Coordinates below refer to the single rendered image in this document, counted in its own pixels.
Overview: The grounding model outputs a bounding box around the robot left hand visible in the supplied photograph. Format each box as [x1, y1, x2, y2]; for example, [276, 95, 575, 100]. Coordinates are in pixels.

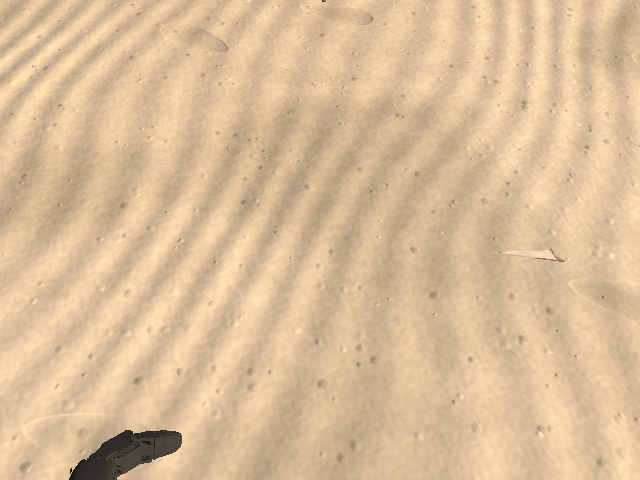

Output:
[69, 430, 182, 480]

